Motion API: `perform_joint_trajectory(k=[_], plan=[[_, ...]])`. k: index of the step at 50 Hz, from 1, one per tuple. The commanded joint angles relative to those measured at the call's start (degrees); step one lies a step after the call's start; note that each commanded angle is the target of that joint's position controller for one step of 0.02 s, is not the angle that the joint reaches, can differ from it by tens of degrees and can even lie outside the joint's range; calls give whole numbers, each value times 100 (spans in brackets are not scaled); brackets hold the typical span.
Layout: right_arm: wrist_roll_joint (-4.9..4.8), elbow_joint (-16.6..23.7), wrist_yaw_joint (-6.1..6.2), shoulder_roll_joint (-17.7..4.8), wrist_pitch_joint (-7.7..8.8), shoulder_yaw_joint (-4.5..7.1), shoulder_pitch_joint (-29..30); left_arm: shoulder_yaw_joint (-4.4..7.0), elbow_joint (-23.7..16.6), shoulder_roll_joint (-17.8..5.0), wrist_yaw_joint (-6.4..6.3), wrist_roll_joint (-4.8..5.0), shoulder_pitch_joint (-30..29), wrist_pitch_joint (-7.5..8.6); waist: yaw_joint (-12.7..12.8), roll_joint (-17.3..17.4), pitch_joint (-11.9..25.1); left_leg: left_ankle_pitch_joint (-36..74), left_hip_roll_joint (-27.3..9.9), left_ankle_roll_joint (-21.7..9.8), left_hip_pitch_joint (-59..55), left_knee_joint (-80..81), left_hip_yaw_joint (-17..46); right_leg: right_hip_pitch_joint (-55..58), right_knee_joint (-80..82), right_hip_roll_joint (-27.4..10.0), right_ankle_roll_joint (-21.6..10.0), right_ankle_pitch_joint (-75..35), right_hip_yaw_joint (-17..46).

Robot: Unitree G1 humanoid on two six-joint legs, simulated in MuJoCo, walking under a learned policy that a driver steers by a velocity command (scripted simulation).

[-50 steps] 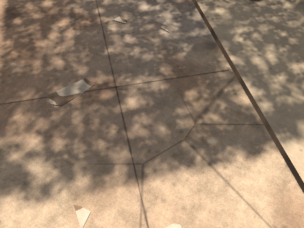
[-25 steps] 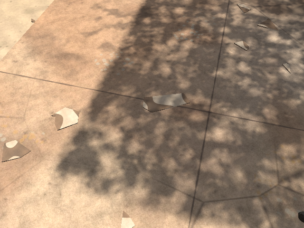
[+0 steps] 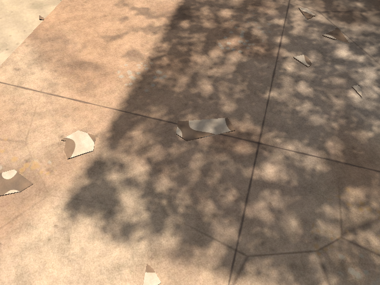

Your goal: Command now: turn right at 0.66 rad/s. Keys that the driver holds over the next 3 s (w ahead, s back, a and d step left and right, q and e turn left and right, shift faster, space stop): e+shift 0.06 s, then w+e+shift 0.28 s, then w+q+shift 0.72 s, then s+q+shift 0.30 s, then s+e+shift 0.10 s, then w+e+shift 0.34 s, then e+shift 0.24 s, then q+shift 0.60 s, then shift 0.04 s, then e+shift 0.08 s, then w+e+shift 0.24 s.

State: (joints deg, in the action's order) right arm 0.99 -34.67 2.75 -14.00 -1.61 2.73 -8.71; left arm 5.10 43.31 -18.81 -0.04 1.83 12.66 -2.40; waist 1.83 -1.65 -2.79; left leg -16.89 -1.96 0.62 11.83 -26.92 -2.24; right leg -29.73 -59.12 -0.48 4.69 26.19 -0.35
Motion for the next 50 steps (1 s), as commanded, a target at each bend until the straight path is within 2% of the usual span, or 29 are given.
perform_joint_trajectory(k=[1, 3, 6, 8, 9, 10, 11, 12, 13, 14, 15, 16, 20, 25, 27, 28, 30, 31, 32, 33, 34, 35, 37, 38, 40, 42, 45, 47, 50], plan=[[-22, 343, 44, -901, 111, 323, 332, 31, -672, -202, 50, -9, -353, -44, -183, 1068, 412, 2917, -1385, -1132, -643, 591, 439, -474, 201, -355, 153, -395, -58], [-43, 288, 30, -1051, 93, 397, 264, -12, -882, -152, 161, -12, -512, -44, -301, 1096, 548, 2894, -1485, -1114, -638, 492, 243, -31, 925, -363, 38, -514, -232], [-206, 137, -124, -1320, 222, 507, -57, 35, -1016, -339, 277, 60, -405, -57, -351, 1104, 697, -387, -1771, -1035, -377, 982, 412, 632, 1454, -290, -356, -368, -557], [-274, 104, -204, -1269, 312, 491, 262, 97, -771, -386, 284, 81, 219, -2, 80, 972, 469, -1796, -1660, -798, 254, 802, 161, 1518, 2093, -93, -675, -465, -911], [-224, 79, -227, -1082, 338, 441, 280, 171, -502, -472, 236, 82, 755, 41, 293, 630, 435, -1930, -1427, -618, 753, 176, -226, 2304, 2306, 139, -844, -339, -1044], [-134, 151, -256, -743, 375, 335, 470, 334, -179, -793, 171, 103, 1709, 105, 717, -344, 448, -1414, -946, -319, 1722, -1763, -792, 3450, 2795, -3, -1239, 50, -323], [-63, 703, -244, -259, 489, 185, 968, 487, -273, -1708, 146, 12, 2119, 308, 702, -2126, 188, -2074, 138, 166, 4210, -4467, -591, 4222, 4001, -1461, -2375, 1173, 3525], [-300, 968, -280, -564, 736, 184, 1479, 362, -566, -1390, 249, -62, 1872, 547, 874, -1209, 318, -1684, 303, 15, 5216, -4963, 756, 4297, 5141, -2104, -2985, 2496, 5275], [-464, 995, -362, -834, 917, 236, 1651, 223, -594, -1026, 237, -109, 1552, 676, 691, -797, -117, -1221, 17, -151, 5429, -4989, 898, 4119, 5192, -2193, -2809, 2283, 4988], [-363, 837, -393, -911, 1023, 256, 1324, 137, -623, -806, 214, -79, 1411, 716, 435, -411, -163, -741, -132, -236, 5135, -4730, 903, 3852, 5005, -1987, -2587, 1837, 4396], [475, 461, -477, -966, 754, 199, 997, 205, -557, -1066, 124, -410, 1016, 467, 182, -37, -378, -62, -435, -78, 4409, -4169, 596, 2990, 4948, -1474, -2045, 1061, 3205], [532, 368, -535, -906, 601, 203, 693, 146, -646, -940, 78, -375, 810, 407, 36, -169, -360, 257, -353, 67, 3679, -3806, 431, 2416, 5097, -997, -1848, 647, 2630], [200, 163, -627, -735, 298, 53, 680, -3, -312, -600, 136, -241, 1130, 574, 45, -319, -330, 1112, -233, 278, 3168, -2692, -69, 2342, 5395, -526, -1774, -833, 1495], [81, 319, -680, -640, 314, -54, 1604, -56, 90, -632, 116, -266, 1641, 737, 441, -367, -570, 1843, -171, -253, 3091, -1148, -370, 3249, 5888, -929, -1572, -2036, 878], [79, 305, -692, -657, 330, -65, 1535, -78, 239, -678, 60, -306, 1551, 771, 283, -308, -599, 1673, -25, -570, 2817, -830, -442, 3580, 5879, -1073, -1460, -3177, 435], [61, 240, -668, -679, 329, -57, 1325, -85, 275, -731, 29, -337, 1431, 785, 126, -294, -440, 1460, 213, -732, 2357, -744, -533, 3653, 5592, -1065, -1360, -4585, 121], [17, -18, -594, -868, 317, 20, 495, -55, 308, -928, -66, -466, 1372, 742, -293, -548, 260, 871, 774, -938, 1317, -1025, -740, 3992, 4312, -1165, -1193, -7892, -245], [-6, -314, -552, -1012, 319, 95, -485, -26, 282, -1024, -113, -554, 1234, 671, -738, -672, 753, 477, 1010, -1032, 518, -1160, -773, 3981, 3124, -1202, -1136, -8806, -359], [5, -729, -489, -1153, 331, 185, -1779, -10, 211, -1084, -145, -556, 945, 602, -1382, -491, 1224, 286, 1082, -1145, -810, -911, -694, 3347, 1392, -1073, -1052, -8740, -554], [78, -908, -392, -1679, 311, 386, -2558, -116, 24, -768, -107, -455, 1024, 638, -1527, 359, 1645, -1526, 203, -1596, -2368, -654, 1004, 1554, -930, -618, -889, -6898, -578], [6, -978, -406, -1891, 247, 468, -2296, -219, -147, -267, 55, -386, 934, 781, -979, 1967, 1688, -3126, -1022, -2327, -3043, 828, 4661, -613, -2801, 800, -587, -945, -152], [-34, -815, -467, -1716, 276, 433, -1572, -279, -406, -469, 67, -437, 435, 896, -835, 1278, 1204, -2785, -1158, -2447, -2755, 1397, 5617, -1472, -3169, 610, -705, -803, 737], [-26, -932, -416, -1302, 346, 366, -1514, -351, -519, -557, 91, -458, 12, 1023, -573, -59, 470, -1737, -981, -2136, -1366, 1514, 4362, -1146, -2177, -57, -779, -1160, 831], [-4, -1048, -373, -1121, 397, 292, -1462, -390, -656, -472, 84, -538, -163, 962, -334, -150, 170, -1204, -710, -1991, -690, 1561, 3840, -889, -1691, -219, -691, -1043, 815], [-7, -1080, -345, -1064, 498, 224, -1331, -477, -678, -330, 89, -670, -66, 728, -24, 68, -112, -783, -294, -1964, 111, 1672, 3186, -627, -1067, -382, -493, -777, 687], [-59, -1061, -352, -1177, 591, 246, -1380, -548, -876, -257, 115, -677, -484, 605, -39, 114, -403, -531, -131, -2007, 715, 1933, 2860, -668, -321, -519, -303, -906, 424], [-84, -1013, -358, -1237, 629, 311, -1447, -656, -1295, -107, 216, -506, -1579, 632, -390, 239, -658, 183, 177, -1721, 1274, 2225, 2540, -163, 1409, -428, -90, -2330, 95], [-146, -1066, -385, -1323, 639, 368, -1649, -670, -1387, -40, 237, -419, -1857, 652, -641, 325, -442, 1086, 174, -1498, 999, 2109, 2520, 312, 2113, -254, -126, -3188, 9], [-160, -1130, -339, -1445, 623, 422, -1802, -608, -1458, -201, 186, -391, -1938, 688, -729, 403, -134, 2606, 22, -1283, 4, 1541, 2601, 626, 2779, -63, -234, -3164, 67]])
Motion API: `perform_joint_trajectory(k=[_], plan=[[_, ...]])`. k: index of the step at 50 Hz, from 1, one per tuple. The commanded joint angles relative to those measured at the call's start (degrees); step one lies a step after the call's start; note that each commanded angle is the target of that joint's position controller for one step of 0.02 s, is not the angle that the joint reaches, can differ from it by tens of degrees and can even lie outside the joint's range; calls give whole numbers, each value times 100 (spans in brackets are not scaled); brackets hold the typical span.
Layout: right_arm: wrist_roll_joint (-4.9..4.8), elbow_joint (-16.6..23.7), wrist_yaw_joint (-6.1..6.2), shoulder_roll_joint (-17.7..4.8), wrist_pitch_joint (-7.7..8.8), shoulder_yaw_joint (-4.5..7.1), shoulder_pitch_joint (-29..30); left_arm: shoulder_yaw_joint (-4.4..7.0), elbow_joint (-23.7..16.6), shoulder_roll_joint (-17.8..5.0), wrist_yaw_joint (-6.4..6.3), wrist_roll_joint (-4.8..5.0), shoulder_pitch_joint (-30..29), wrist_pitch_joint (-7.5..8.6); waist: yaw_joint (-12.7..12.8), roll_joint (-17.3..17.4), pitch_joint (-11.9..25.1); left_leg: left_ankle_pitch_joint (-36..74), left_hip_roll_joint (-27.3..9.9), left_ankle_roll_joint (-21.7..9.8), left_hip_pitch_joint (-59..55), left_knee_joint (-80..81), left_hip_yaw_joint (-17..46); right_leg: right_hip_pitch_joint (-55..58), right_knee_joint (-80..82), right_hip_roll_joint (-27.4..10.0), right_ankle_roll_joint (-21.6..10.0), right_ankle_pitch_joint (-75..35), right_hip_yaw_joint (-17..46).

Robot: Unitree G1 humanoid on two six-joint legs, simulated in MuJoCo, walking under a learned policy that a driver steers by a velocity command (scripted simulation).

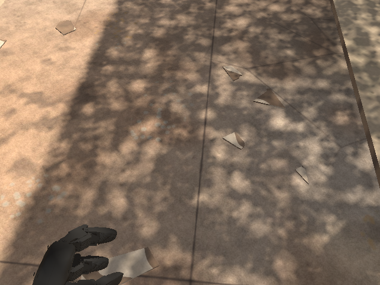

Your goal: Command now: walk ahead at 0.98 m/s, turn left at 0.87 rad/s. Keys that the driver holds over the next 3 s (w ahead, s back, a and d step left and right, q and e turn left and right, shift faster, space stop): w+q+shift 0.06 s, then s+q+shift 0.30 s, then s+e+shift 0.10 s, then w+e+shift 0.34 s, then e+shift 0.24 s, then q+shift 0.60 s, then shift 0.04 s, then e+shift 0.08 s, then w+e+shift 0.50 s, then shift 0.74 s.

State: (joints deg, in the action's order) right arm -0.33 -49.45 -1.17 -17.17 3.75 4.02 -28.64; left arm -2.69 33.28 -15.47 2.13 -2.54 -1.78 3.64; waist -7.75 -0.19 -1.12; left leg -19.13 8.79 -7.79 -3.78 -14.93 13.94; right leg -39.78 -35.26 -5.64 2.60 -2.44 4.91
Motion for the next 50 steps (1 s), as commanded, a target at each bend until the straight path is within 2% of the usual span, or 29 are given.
perform_joint_trajectory(k=[1, 3, 4, 5, 6, 7, 8, 9, 13, 17, 20, 21, 22, 23, 24, 25, 26, 28, 30, 35, 36, 38, 39, 40, 41, 42, 43, 46, 50], plan=[[-18, 345, 91, -1180, 74, 307, 223, 214, -410, -624, -66, 40, -312, 100, 327, 277, -137, 3440, -1072, -324, 1314, -24, 1003, 1966, 610, 561, -63, -50, -443], [54, 354, 86, -1502, 83, 365, 416, 440, -54, -1087, -211, 77, 1042, 147, 1054, 215, 832, 4873, -937, -57, 1151, -1832, 844, 3618, 630, 768, -220, 952, -470], [62, 410, 63, -1402, 128, 355, 654, 572, 163, -1375, -337, 6, 2131, 198, 1610, 202, 1287, 4349, -610, 126, 1838, -3315, 699, 4904, 560, 265, -360, 1241, -74], [-86, 608, 128, -463, 156, 133, 573, 709, 267, -1769, -453, -249, 3066, 226, 1717, -806, 2039, 941, -168, 247, 3021, -5305, -10, 6305, 711, -1505, -636, 1686, 1482], [-226, 966, 186, -323, 79, 26, 90, 815, 254, -2130, -394, -215, 2728, 145, 1191, -2409, 2930, -1477, 146, 479, 4133, -6688, -714, 6878, 1113, -2773, -1319, -331, 4012], [-20, 755, 282, -875, -68, 120, 509, 731, 145, -1428, -358, -117, 2288, 91, 1216, -1165, 2314, -969, -491, 457, 4476, -6870, -773, 6273, 774, -2387, -1342, -1719, 3090], [-273, 1083, 269, -751, -122, 67, 949, 571, -86, -716, -414, 170, 1862, 129, 1345, -1484, 1527, -941, -787, 800, 4742, -6921, -613, 5954, 807, -1870, -1313, -2893, 1778], [-270, 1087, 254, -825, -200, 108, 1178, 555, 52, -589, -409, 209, 1630, 130, 1212, -892, 1118, -794, -1006, 931, 4801, -6785, -760, 5380, 807, -1519, -1149, -3141, 1063], [-248, 1592, 111, -231, -433, -27, 1348, 637, 176, -548, -470, 298, 479, 118, 542, -887, -142, -455, -1366, 1142, 4291, -4660, -1183, 3257, 1669, -1181, -1113, -2925, -320], [-102, 1316, -237, -547, -459, 85, 758, 859, 210, -1052, -523, 516, 56, 117, 278, -645, 560, 1830, -968, 934, 2080, -2382, -1714, 2738, 1218, -769, -800, -2250, -1383], [44, 1254, -243, -1040, -479, 345, 139, 837, 316, -1060, -467, 660, 234, 150, -209, -202, 891, 2343, -535, 352, 364, -1658, -1649, 2147, -297, -532, -625, -1989, -1458], [108, 1257, -136, -1162, -414, 381, 25, 731, 344, -837, -400, 569, 426, 114, -333, 571, 794, 3296, -790, 22, -306, -1158, -1230, 1391, -1522, -136, -385, 623, -1378], [231, 1598, 68, -1515, -322, 296, 770, 524, 378, -323, -318, 149, 1059, -23, 373, 2304, 1016, 7894, -2370, -632, -679, -1510, 366, 611, -3738, 558, -49, 5007, -1442], [484, 2065, 80, -1371, -260, 114, 1412, 514, 635, -724, -262, 366, 1763, -149, 536, 1798, 2416, 8735, -3791, -1858, -658, -1270, 1868, 545, -4938, 825, 91, 4811, -309], [309, 2103, 46, -930, -289, 23, 1812, 658, 821, -1319, -232, 464, 1778, -322, 531, 723, 2653, 5975, -3307, -1601, -191, -1216, 1299, 1027, -4554, 268, 8, 4250, 152], [98, 1926, 8, -610, -324, -88, 1973, 655, 784, -1285, -207, 474, 1659, -410, 648, 487, 2069, 2891, -2732, -1119, 328, -931, 805, 946, -3734, 37, -24, 3945, 45], [-32, 1657, 29, -791, -390, -6, 1774, 656, 815, -1129, -237, 463, 1572, -452, 626, 491, 1608, -71, -2445, -776, 801, -501, 757, 841, -3482, 58, -2, 3743, -321], [62, 1472, 147, -1220, -373, 121, 1938, 668, 825, -1119, -207, 445, 1690, -480, 780, 1064, 942, -1748, -2231, -548, 2043, 73, 427, 1248, -3206, 163, -29, 3179, -637], [115, 1497, 220, -1087, -201, 133, 2179, 639, 962, -915, -234, 384, 1919, -418, 888, 958, 839, -1930, -2263, -408, 2368, 334, 89, 1531, -2725, 124, -141, 2871, -678], [-83, 1429, 213, -985, 16, 207, 2682, 635, 1190, -669, -232, 384, 2189, -334, 1188, 668, 620, -1844, -2452, -84, 2443, 538, -774, 2331, -1191, -41, -536, 2542, -1044], [336, 1372, 107, -954, -126, 168, 2475, 616, 1193, -638, 33, 30, 2510, -492, 1242, 567, 715, -2164, -2408, 138, 2576, 373, -1240, 2681, -714, 244, -675, 2787, -1414], [355, 1479, 68, -689, -288, 162, 3098, 689, 1691, -570, 170, 138, 3610, -588, 1840, -468, 131, -2299, -1878, 563, 3488, -1544, -2108, 3507, 140, 504, -822, 2505, -1541], [325, 1582, 30, -190, -372, 7, 3469, 700, 1840, -643, 139, 91, 4063, -577, 2140, -1815, -519, -2151, -1308, 733, 4770, -3857, -2443, 3553, 800, -89, -1122, 3633, -30], [361, 1853, 10, 561, -396, -276, 3774, 493, 1522, -565, 83, 141, 3606, -473, 1775, -1818, -971, -1505, -760, 850, 6127, -5446, -1687, 2877, 1486, -628, -1341, 5188, 2322], [332, 2275, -38, 573, -279, -332, 3520, 603, 1045, -1006, -69, 113, 2632, -449, 1147, -1851, -957, -713, -854, 983, 6503, -5396, -1173, 2661, 3500, -1251, -1786, 6093, 4518], [398, 2082, -30, -99, -112, -179, 3050, 829, 824, -1501, -170, 22, 2218, -400, 800, -1262, -937, -90, -1062, 1010, 6212, -5269, -1079, 2780, 3776, -1429, -1929, 6038, 4613], [-348, 1873, 40, -614, 193, 75, 3179, 744, 881, -1223, -249, 223, 2545, -76, 947, -376, -911, 161, -1109, 903, 5974, -4984, -781, 3172, 2952, -1353, -1936, 4292, 3891], [-6, 1804, 111, -511, 407, 79, 3621, 722, 1006, -978, -366, 343, 2941, 69, 1057, -422, -282, 837, -829, 949, 5297, -3615, -864, 3974, 2083, -659, -1478, 179, 2139], [-21, 1942, 3, 113, 291, -47, 4260, 770, 1105, -733, -547, 427, 3420, -220, 1197, -706, 73, 1461, -191, 878, 4611, -2378, -1201, 4057, 1418, 8, -993, -1712, 1378]])
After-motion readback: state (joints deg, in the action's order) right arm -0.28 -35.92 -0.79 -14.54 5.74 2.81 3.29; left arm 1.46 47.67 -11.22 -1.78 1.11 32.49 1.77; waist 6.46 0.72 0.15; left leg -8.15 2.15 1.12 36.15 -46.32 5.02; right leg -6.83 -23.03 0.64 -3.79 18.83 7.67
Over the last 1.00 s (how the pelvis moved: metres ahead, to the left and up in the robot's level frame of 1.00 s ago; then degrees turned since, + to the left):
0.58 -0.20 0.00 -1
